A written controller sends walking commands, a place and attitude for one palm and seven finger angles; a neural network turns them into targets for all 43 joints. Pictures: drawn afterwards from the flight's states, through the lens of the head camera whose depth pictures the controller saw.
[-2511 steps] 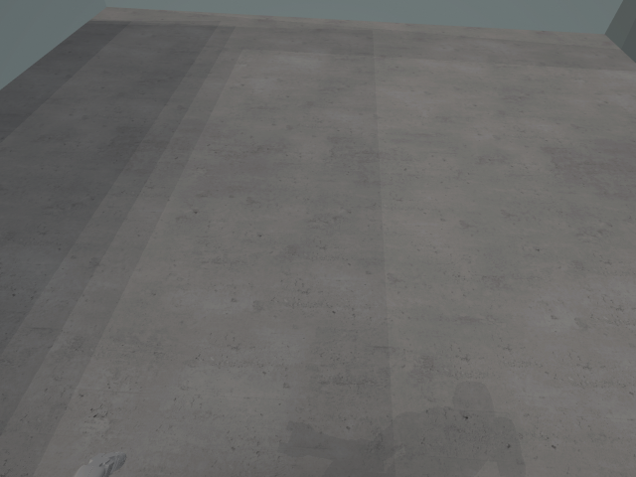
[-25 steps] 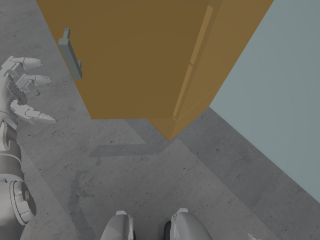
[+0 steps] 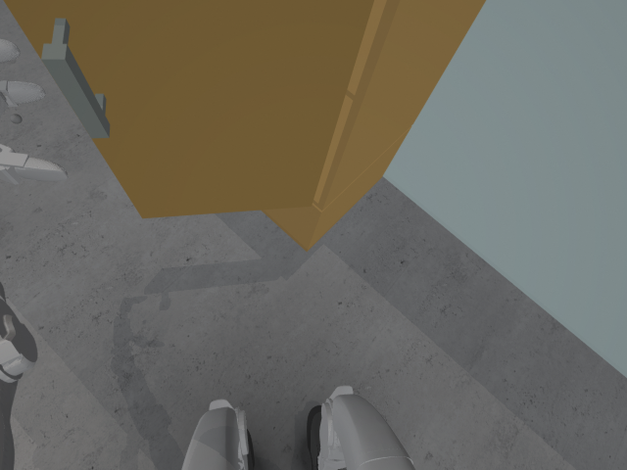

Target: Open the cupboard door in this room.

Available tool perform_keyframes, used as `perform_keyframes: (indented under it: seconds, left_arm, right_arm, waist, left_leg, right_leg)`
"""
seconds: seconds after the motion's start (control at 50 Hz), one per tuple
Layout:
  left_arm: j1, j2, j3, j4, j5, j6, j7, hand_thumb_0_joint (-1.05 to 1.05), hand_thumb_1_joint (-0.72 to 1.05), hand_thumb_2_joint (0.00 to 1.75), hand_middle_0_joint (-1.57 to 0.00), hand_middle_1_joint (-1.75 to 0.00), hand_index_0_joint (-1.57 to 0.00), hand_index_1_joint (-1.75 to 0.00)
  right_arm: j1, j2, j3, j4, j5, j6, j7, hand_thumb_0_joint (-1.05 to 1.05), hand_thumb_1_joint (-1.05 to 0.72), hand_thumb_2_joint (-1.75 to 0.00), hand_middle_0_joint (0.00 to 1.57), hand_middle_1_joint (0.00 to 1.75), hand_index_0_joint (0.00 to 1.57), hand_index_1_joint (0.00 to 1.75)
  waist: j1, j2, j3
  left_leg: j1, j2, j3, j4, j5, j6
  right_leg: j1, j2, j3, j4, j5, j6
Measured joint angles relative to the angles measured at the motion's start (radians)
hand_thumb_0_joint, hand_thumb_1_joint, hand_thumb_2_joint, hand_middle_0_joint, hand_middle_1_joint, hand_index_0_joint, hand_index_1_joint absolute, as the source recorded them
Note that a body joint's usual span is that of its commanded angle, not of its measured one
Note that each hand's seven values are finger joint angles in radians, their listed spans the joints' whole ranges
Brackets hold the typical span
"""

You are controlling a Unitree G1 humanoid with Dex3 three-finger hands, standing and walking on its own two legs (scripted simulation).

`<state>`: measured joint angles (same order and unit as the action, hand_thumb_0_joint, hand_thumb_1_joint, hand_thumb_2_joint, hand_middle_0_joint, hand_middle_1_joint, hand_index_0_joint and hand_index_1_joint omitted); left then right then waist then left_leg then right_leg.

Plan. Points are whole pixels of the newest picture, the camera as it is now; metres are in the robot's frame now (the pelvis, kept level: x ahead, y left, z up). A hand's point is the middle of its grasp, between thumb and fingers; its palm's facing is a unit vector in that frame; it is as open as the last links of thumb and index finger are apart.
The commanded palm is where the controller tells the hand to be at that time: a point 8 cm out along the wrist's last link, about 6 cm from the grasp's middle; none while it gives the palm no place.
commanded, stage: move the hooked fingers beside the handle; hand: left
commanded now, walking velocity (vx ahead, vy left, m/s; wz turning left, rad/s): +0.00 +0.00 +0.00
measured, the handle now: (82, 83) +0.57 +0.24 +0.06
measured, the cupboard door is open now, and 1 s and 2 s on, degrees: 51 51 51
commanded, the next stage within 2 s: slide the fingers in behind the handle in 0.92 s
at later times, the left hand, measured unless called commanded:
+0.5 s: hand (19, 109) +0.52 +0.29 +0.06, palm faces +0.08 -1.00 -0.03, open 14.0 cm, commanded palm +0.50 +0.32 +0.06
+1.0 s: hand (20, 114) +0.52 +0.29 +0.06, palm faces +0.07 -1.00 -0.03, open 14.0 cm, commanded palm +0.50 +0.32 +0.06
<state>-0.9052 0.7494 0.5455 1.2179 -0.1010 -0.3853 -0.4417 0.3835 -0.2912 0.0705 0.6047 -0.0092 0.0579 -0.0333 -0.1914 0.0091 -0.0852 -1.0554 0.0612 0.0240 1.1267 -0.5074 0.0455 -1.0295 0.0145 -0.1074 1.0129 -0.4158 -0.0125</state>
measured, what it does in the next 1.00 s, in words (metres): stands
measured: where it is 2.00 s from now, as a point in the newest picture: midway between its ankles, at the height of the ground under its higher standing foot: outside the picture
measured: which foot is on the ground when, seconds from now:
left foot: down 0.00-1.00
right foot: down 0.00-1.00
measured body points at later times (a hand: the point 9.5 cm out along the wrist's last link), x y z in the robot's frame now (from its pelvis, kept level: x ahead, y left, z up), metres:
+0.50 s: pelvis +0.01 +0.00 +0.00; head +0.19 +0.05 +0.41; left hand +0.51 +0.35 +0.06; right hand -0.01 -0.26 -0.09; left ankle +0.00 +0.09 -0.65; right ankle +0.03 -0.12 -0.65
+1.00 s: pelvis +0.00 +0.00 +0.00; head +0.18 +0.05 +0.41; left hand +0.51 +0.34 +0.06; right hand +0.01 -0.27 -0.10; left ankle +0.00 +0.09 -0.65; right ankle +0.03 -0.12 -0.65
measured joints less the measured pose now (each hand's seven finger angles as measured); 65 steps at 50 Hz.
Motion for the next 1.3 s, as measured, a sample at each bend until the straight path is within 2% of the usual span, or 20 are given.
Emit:
perform_keyframes:
  seconds: [0.18,0.26,0.38,0.48,0.62,0.76,1.1,1.3]
  left_arm:
    - [-0.082,0.072,0.014,0.048,0.028,0.028,-0.007,-0.01,-0.5,0.3,-0.3,-1.2,-0.3,-1.2]
    - [-0.082,0.087,0.014,0.041,0.029,0.037,-0.017,-0.01,-0.5,0.3,-0.3,-1.2,-0.3,-1.2]
    - [-0.044,0.054,0.024,-0.002,0.017,0.038,-0.018,-0.01,-0.5,0.3,-0.3,-1.2,-0.3,-1.2]
    - [-0.033,0.045,0.03,-0.011,0.028,0.038,0.0,-0.01,-0.5,0.3,-0.3,-1.2,-0.3,-1.2]
    - [-0.006,0.018,0.005,-0.037,0.006,0.032,-0.001,-0.02,-0.5,0.3,-0.3,-1.2,-0.3,-1.2]
    - [0.001,0.001,-0.007,-0.023,0.011,0.021,0.012,-0.01,-0.5,0.3,-0.3,-1.2,-0.3,-1.2]
    - [-0.052,0.033,-0.014,0.014,0.014,0.016,0.007,-0.01,-0.5,0.3,-0.3,-1.2,-0.3,-1.2]
    - [-0.034,0.0,-0.013,-0.019,0.003,0.026,0.03,-0.01,-0.5,0.3,-0.3,-1.2,-0.3,-1.21]
  right_arm:
    - [0.006,-0.004,0.013,-0.011,-0.004,0.013,0.001,0.0,-0.91,-0.9,0.2,0.3,0.21,0.3]
    - [0.012,-0.003,0.014,-0.02,-0.004,0.022,0.006,0.0,-0.91,-0.9,0.2,0.3,0.21,0.3]
    - [0.02,0.004,0.01,-0.017,-0.005,0.034,0.016,0.0,-0.91,-0.9,0.2,0.3,0.21,0.3]
    - [0.015,0.009,0.011,-0.015,-0.007,0.033,0.018,0.0,-0.91,-0.9,0.2,0.3,0.21,0.3]
    - [0.01,0.013,0.004,-0.015,-0.003,0.04,0.022,0.0,-0.91,-0.9,0.2,0.3,0.21,0.3]
    - [-0.001,0.01,0.003,-0.02,-0.005,0.036,0.02,0.0,-0.91,-0.9,0.2,0.3,0.21,0.3]
    - [-0.011,0.004,0.011,-0.01,-0.003,0.029,0.012,0.0,-0.91,-0.9,0.2,0.3,0.2,0.3]
    - [0.006,0.012,0.01,-0.006,-0.003,0.035,0.019,0.0,-0.91,-0.9,0.2,0.3,0.2,0.3]
  waist:
    - [-0.027,0.006,0.004]
    - [-0.03,0.007,0.007]
    - [-0.021,0.007,0.005]
    - [-0.022,0.005,0.004]
    - [-0.009,0.006,-0.002]
    - [-0.005,0.006,-0.006]
    - [-0.014,0.005,0.004]
    - [-0.013,0.004,0.0]
  left_leg:
    - [-0.049,0.005,-0.008,0.021,-0.005,0.001]
    - [-0.06,0.008,-0.006,0.025,-0.008,0.002]
    - [-0.056,0.009,-0.004,0.018,-0.009,0.003]
    - [-0.048,0.009,-0.007,0.016,-0.012,0.003]
    - [-0.016,0.007,-0.008,-0.003,-0.01,0.003]
    - [-0.005,0.004,-0.009,-0.005,-0.01,0.003]
    - [-0.048,0.004,-0.018,0.028,-0.012,0.0]
    - [-0.04,0.006,-0.014,0.018,-0.01,0.0]
  right_leg:
    - [-0.042,0.005,-0.007,0.01,0.0,0.0]
    - [-0.054,0.008,-0.005,0.011,0.0,0.001]
    - [-0.049,0.009,-0.002,0.001,0.002,0.004]
    - [-0.038,0.011,-0.005,-0.005,0.0,0.004]
    - [-0.005,0.011,-0.005,-0.025,0.002,0.006]
    - [0.005,0.008,-0.005,-0.024,-0.001,0.005]
    - [-0.036,0.007,-0.013,0.011,-0.006,0.0]
    - [-0.03,0.01,-0.009,0.001,-0.003,0.0]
